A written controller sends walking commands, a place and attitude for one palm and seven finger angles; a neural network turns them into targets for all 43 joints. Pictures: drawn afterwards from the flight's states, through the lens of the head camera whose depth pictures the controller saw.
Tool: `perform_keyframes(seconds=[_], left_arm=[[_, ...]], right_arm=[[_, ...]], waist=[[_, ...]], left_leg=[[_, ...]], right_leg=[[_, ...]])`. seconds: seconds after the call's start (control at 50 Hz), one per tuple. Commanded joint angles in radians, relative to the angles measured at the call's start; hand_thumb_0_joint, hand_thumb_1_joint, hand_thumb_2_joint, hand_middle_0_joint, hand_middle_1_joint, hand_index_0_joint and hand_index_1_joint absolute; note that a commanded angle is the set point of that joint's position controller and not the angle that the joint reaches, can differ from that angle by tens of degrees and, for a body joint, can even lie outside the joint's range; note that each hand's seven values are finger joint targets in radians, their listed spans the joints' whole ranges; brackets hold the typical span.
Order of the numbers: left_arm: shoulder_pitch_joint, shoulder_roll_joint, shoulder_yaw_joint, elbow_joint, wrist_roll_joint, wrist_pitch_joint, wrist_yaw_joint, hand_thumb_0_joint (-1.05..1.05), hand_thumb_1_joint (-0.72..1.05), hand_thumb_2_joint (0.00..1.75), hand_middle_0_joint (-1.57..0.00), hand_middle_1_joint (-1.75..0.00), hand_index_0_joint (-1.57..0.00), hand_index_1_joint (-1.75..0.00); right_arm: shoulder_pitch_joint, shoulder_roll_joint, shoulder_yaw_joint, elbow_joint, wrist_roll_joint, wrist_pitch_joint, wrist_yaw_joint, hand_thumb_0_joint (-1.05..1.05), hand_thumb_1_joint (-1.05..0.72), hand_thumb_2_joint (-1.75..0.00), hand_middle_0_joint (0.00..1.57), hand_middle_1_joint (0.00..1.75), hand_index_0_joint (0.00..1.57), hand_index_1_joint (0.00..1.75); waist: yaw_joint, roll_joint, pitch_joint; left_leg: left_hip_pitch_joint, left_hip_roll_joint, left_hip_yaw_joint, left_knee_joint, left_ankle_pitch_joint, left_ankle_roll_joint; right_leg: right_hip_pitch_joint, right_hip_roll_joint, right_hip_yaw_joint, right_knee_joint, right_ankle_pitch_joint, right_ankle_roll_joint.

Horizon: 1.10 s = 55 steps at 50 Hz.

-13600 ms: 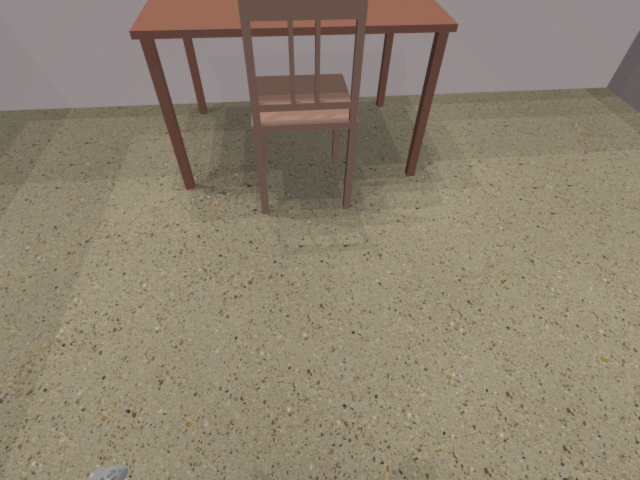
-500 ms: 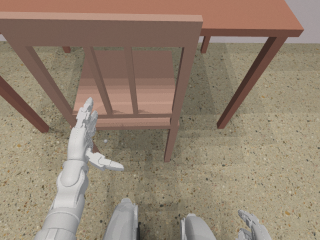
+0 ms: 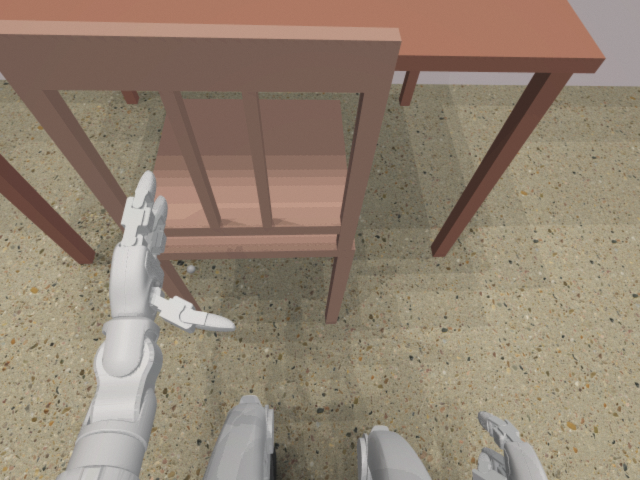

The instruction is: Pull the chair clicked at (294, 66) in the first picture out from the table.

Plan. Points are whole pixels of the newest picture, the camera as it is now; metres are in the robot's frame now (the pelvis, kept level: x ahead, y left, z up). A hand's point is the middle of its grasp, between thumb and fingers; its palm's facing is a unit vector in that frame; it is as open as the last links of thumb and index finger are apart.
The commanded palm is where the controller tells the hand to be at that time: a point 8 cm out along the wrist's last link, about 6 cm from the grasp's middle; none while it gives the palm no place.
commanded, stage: aim the fingers beside a spindle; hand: left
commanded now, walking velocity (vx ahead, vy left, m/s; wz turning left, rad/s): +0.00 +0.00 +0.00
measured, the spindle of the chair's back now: (196, 169) +0.51 +0.19 +0.03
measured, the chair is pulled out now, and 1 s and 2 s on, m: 0.00 0.00 0.00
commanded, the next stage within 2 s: push the fingers through the gap in 0.78 s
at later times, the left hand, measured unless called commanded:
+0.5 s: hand (189, 272) +0.36 +0.17 +0.01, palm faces +0.03 -1.00 -0.03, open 17.0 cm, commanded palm +0.33 +0.21 +0.02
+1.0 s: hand (205, 278) +0.35 +0.15 +0.02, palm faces +0.02 -1.00 -0.02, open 16.9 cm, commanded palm +0.34 +0.21 +0.02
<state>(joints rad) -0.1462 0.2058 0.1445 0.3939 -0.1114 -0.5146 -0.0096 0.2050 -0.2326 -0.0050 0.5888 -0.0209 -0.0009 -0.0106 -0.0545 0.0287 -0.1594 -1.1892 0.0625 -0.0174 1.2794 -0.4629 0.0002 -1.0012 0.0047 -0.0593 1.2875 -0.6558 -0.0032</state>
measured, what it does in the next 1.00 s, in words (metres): stands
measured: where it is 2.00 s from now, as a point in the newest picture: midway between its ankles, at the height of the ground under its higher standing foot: outside the picture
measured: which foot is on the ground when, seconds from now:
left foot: down 0.00-1.00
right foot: down 0.00-1.00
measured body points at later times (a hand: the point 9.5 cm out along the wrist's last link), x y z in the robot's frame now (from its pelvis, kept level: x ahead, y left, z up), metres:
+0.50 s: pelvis +0.00 +0.00 +0.00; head +0.11 +0.02 +0.44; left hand +0.35 +0.23 +0.02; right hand +0.13 -0.25 -0.11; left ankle +0.07 +0.12 -0.62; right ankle -0.02 -0.12 -0.62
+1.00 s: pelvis +0.00 +0.01 +0.00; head +0.10 +0.03 +0.43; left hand +0.34 +0.21 +0.02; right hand +0.14 -0.24 -0.11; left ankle +0.07 +0.12 -0.62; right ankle -0.02 -0.12 -0.62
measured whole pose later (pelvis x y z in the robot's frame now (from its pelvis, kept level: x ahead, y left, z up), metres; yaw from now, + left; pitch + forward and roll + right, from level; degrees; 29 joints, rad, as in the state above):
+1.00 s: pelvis +0.00 +0.01 +0.00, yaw +0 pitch +22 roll -4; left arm -0.16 0.17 0.10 0.43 -0.11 -0.48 -0.03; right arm 0.20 -0.23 0.00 0.59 -0.02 0.00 -0.01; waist -0.06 0.03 -0.17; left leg -1.21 0.06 -0.02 1.29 -0.46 0.02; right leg -1.01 0.00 -0.06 1.29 -0.65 0.01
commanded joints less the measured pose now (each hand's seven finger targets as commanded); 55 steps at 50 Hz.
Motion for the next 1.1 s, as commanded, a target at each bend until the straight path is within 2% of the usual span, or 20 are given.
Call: perform_keyframes(seconds=[0.0, 0.06, 0.08, 0.18, 0.2, 0.28, 0.36, 0.38, 0.44, 0.5, 0.54, 0.58, 0.6, 0.7, 0.74, 0.78, 0.86, 0.88, 0.98, 1.08], left_arm=[[-0.201, 0.071, -0.005, -0.011, -0.017, -0.004, -0.040, 0.00, -0.50, 0.30, -0.06, -0.08, -0.06, -0.08], [-0.191, 0.024, -0.048, 0.050, -0.050, 0.061, -0.105, 0.00, -0.50, 0.30, -0.06, -0.08, -0.06, -0.08], [-0.189, 0.015, -0.058, 0.026, -0.063, 0.063, -0.120, 0.00, -0.50, 0.30, -0.06, -0.08, -0.06, -0.08], [-0.270, 0.211, 0.107, -0.321, -0.066, -0.044, -0.043, 0.00, -0.50, 0.30, -0.06, -0.08, -0.06, -0.08], [-0.267, 0.217, 0.115, -0.371, -0.057, -0.067, -0.017, 0.00, -0.50, 0.30, -0.06, -0.08, -0.06, -0.08], [-0.237, 0.182, 0.090, -0.238, -0.012, -0.078, 0.022, 0.00, -0.50, 0.30, -0.06, -0.08, -0.06, -0.08], [-0.227, 0.082, 0.006, 0.010, -0.028, -0.002, -0.061, 0.00, -0.50, 0.30, -0.06, -0.08, -0.06, -0.08], [-0.225, 0.033, -0.039, 0.028, -0.041, 0.016, -0.091, 0.00, -0.50, 0.30, -0.06, -0.08, -0.06, -0.08], [-0.214, 0.036, -0.044, -0.032, -0.076, 0.039, -0.139, 0.00, -0.50, 0.30, -0.06, -0.08, -0.06, -0.08], [-0.253, 0.130, 0.031, -0.234, -0.083, -0.001, -0.107, 0.00, -0.50, 0.30, -0.06, -0.08, -0.06, -0.08], [-0.240, 0.187, 0.088, -0.331, -0.072, -0.041, -0.052, 0.00, -0.50, 0.30, -0.06, -0.08, -0.06, -0.08], [-0.192, 0.245, 0.154, -0.318, -0.049, -0.059, 0.000, 0.00, -0.50, 0.30, -0.06, -0.08, -0.06, -0.08], [-0.186, 0.230, 0.151, -0.302, -0.036, -0.065, 0.015, 0.00, -0.50, 0.30, -0.06, -0.08, -0.06, -0.08], [-0.151, 0.070, 0.003, -0.073, -0.026, -0.007, -0.037, 0.00, -0.50, 0.30, -0.06, -0.08, -0.06, -0.08], [-0.175, 0.035, -0.039, -0.036, -0.042, 0.019, -0.084, 0.00, -0.50, 0.30, -0.06, -0.08, -0.06, -0.08], [-0.220, -0.012, -0.103, -0.080, -0.058, 0.026, -0.117, 0.00, -0.50, 0.30, -0.06, -0.08, -0.06, -0.08], [-0.288, 0.105, -0.009, -0.264, -0.059, -0.019, -0.073, 0.00, -0.50, 0.30, -0.06, -0.08, -0.06, -0.08], [-0.301, 0.164, 0.045, -0.272, -0.045, -0.035, -0.041, 0.00, -0.50, 0.30, -0.06, -0.08, -0.06, -0.08], [-0.361, 0.195, 0.109, -0.137, 0.010, -0.071, 0.048, 0.00, -0.50, 0.30, -0.06, -0.08, -0.06, -0.08], [-0.343, 0.089, 0.003, -0.041, 0.001, 0.005, -0.013, 0.00, -0.50, 0.30, -0.06, -0.08, -0.06, -0.08]], right_arm=[[0.035, -0.151, -0.048, -0.098, 0.013, -0.026, -0.002, 0.00, -0.90, -0.90, 0.20, 0.30, 0.20, 0.30], [0.032, -0.164, -0.050, -0.116, 0.034, -0.017, -0.006, 0.00, -0.90, -0.90, 0.20, 0.30, 0.20, 0.30], [0.035, -0.162, -0.051, -0.127, 0.034, -0.020, -0.007, 0.00, -0.90, -0.90, 0.20, 0.30, 0.20, 0.30], [0.034, -0.152, -0.060, -0.138, 0.016, -0.035, -0.016, 0.00, -0.90, -0.90, 0.20, 0.30, 0.20, 0.30], [0.043, -0.141, -0.057, -0.136, 0.009, -0.038, -0.013, 0.00, -0.90, -0.90, 0.20, 0.30, 0.20, 0.30], [0.041, -0.134, -0.050, -0.101, 0.001, -0.034, -0.005, 0.00, -0.90, -0.90, 0.20, 0.30, 0.20, 0.30], [0.037, -0.157, -0.048, -0.090, 0.018, -0.025, -0.008, 0.00, -0.90, -0.90, 0.20, 0.30, 0.20, 0.30], [0.040, -0.158, -0.049, -0.098, 0.022, -0.028, -0.009, 0.00, -0.90, -0.90, 0.20, 0.30, 0.20, 0.30], [0.035, -0.164, -0.057, -0.120, 0.032, -0.031, -0.013, 0.00, -0.90, -0.90, 0.20, 0.30, 0.20, 0.30], [0.039, -0.160, -0.063, -0.130, 0.024, -0.040, -0.016, 0.00, -0.90, -0.90, 0.20, 0.30, 0.20, 0.30], [0.044, -0.148, -0.060, -0.128, 0.015, -0.046, -0.015, 0.00, -0.90, -0.90, 0.20, 0.30, 0.20, 0.30], [0.047, -0.146, -0.056, -0.117, 0.006, -0.042, -0.012, 0.00, -0.90, -0.90, 0.20, 0.30, 0.20, 0.30], [0.042, -0.137, -0.054, -0.116, 0.005, -0.037, -0.009, 0.00, -0.90, -0.90, 0.20, 0.30, 0.20, 0.30], [0.031, -0.148, -0.049, -0.109, 0.014, -0.023, 0.005, 0.00, -0.90, -0.90, 0.20, 0.30, 0.20, 0.30], [0.030, -0.160, -0.052, -0.114, 0.025, -0.022, -0.001, 0.00, -0.90, -0.90, 0.20, 0.30, 0.20, 0.30], [0.030, -0.159, -0.054, -0.128, 0.032, -0.029, -0.007, 0.00, -0.90, -0.90, 0.20, 0.30, 0.20, 0.30], [0.031, -0.157, -0.063, -0.128, 0.022, -0.041, -0.018, 0.00, -0.90, -0.90, 0.20, 0.30, 0.20, 0.30], [0.035, -0.161, -0.059, -0.121, 0.015, -0.041, -0.021, 0.00, -0.90, -0.90, 0.20, 0.30, 0.20, 0.30], [0.036, -0.146, -0.047, -0.088, -0.006, -0.032, -0.008, 0.00, -0.90, -0.90, 0.20, 0.30, 0.20, 0.30], [0.049, -0.158, -0.052, -0.109, 0.004, -0.013, 0.003, 0.00, -0.90, -0.90, 0.20, 0.30, 0.20, 0.30]], waist=[[-0.031, 0.000, -0.294], [-0.027, -0.061, -0.278], [-0.020, -0.040, -0.299], [0.026, 0.073, -0.486], [0.033, 0.099, -0.511], [-0.015, 0.046, -0.378], [-0.048, -0.035, -0.243], [-0.051, -0.031, -0.253], [-0.018, -0.007, -0.342], [0.011, 0.075, -0.476], [0.029, 0.100, -0.506], [0.026, 0.067, -0.467], [0.022, 0.070, -0.440], [-0.030, 0.002, -0.261], [-0.039, -0.029, -0.253], [-0.046, -0.007, -0.284], [-0.007, 0.069, -0.427], [-0.001, 0.075, -0.427], [-0.012, 0.054, -0.369], [-0.024, 0.084, -0.411]], left_leg=[[0.395, -0.034, -0.020, -0.137, 0.143, 0.020], [0.350, -0.042, -0.015, -0.140, 0.104, 0.027], [0.367, -0.041, -0.017, -0.139, 0.131, 0.029], [0.524, -0.030, -0.026, -0.131, 0.309, 0.022], [0.556, -0.033, -0.029, -0.137, 0.350, 0.020], [0.465, -0.027, -0.026, -0.121, 0.279, 0.024], [0.348, -0.035, -0.018, -0.131, 0.100, 0.024], [0.351, -0.038, -0.018, -0.130, 0.098, 0.028], [0.403, -0.039, -0.020, -0.138, 0.150, 0.026], [0.523, -0.031, -0.033, -0.139, 0.270, 0.020], [0.576, -0.028, -0.039, -0.144, 0.345, 0.016], [0.539, -0.026, -0.038, -0.137, 0.355, 0.019], [0.522, -0.026, -0.033, -0.139, 0.345, 0.017], [0.400, -0.031, -0.029, -0.151, 0.160, 0.018], [0.383, -0.033, -0.030, -0.152, 0.106, 0.020], [0.417, -0.033, -0.039, -0.153, 0.107, 0.024], [0.534, -0.027, -0.055, -0.150, 0.209, 0.016], [0.533, -0.026, -0.061, -0.145, 0.222, 0.015], [0.435, -0.030, -0.054, -0.114, 0.184, 0.014], [0.494, -0.027, -0.051, -0.139, 0.187, 0.007]], right_leg=[[-0.017, 0.027, 0.010, -0.227, 0.272, -0.023], [0.006, 0.022, 0.020, -0.252, 0.250, -0.020], [0.013, 0.022, 0.019, -0.244, 0.272, -0.024], [0.057, 0.023, 0.024, -0.197, 0.403, -0.027], [0.075, 0.022, 0.023, -0.193, 0.430, -0.029], [0.015, 0.029, 0.016, -0.193, 0.371, -0.022], [-0.034, 0.028, 0.017, -0.237, 0.243, -0.019], [-0.031, 0.027, 0.018, -0.240, 0.241, -0.020], [0.009, 0.021, 0.018, -0.239, 0.282, -0.025], [0.027, 0.020, 0.015, -0.210, 0.358, -0.029], [0.052, 0.024, 0.011, -0.198, 0.405, -0.031], [0.059, 0.029, 0.008, -0.190, 0.420, -0.028], [0.050, 0.028, 0.010, -0.188, 0.416, -0.026], [-0.022, 0.031, 0.000, -0.222, 0.279, -0.023], [-0.029, 0.029, 0.002, -0.235, 0.241, -0.022], [-0.037, 0.026, 0.000, -0.234, 0.235, -0.026], [-0.028, 0.021, 0.002, -0.211, 0.284, -0.030], [-0.037, 0.025, -0.001, -0.195, 0.286, -0.031], [-0.075, 0.029, -0.002, -0.166, 0.260, -0.030], [-0.066, 0.031, -0.004, -0.190, 0.269, -0.033]])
